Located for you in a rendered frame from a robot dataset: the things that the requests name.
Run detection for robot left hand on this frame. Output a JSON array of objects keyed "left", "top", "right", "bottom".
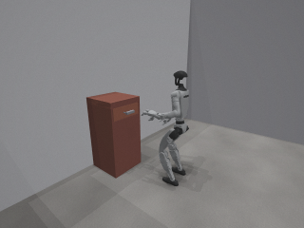
[{"left": 141, "top": 109, "right": 157, "bottom": 121}]

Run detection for robot left upper arm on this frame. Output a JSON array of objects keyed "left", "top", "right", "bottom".
[{"left": 170, "top": 90, "right": 181, "bottom": 118}]

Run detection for drawer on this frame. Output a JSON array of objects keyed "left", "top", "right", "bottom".
[{"left": 112, "top": 102, "right": 139, "bottom": 122}]

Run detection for left robot forearm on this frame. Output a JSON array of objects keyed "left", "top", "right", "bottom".
[{"left": 155, "top": 110, "right": 178, "bottom": 120}]

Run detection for robot foot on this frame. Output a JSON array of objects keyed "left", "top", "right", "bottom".
[
  {"left": 171, "top": 167, "right": 186, "bottom": 176},
  {"left": 162, "top": 177, "right": 179, "bottom": 186}
]

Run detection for cabinet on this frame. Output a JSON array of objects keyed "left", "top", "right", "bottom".
[{"left": 86, "top": 92, "right": 142, "bottom": 179}]

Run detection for handle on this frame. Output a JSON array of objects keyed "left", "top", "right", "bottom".
[{"left": 123, "top": 110, "right": 135, "bottom": 115}]

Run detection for robot right hand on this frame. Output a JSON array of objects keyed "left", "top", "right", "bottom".
[{"left": 159, "top": 118, "right": 171, "bottom": 125}]

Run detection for left robot foot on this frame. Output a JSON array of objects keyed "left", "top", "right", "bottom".
[{"left": 162, "top": 177, "right": 179, "bottom": 186}]

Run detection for right robot foot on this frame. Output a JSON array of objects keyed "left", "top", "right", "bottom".
[{"left": 171, "top": 167, "right": 186, "bottom": 176}]

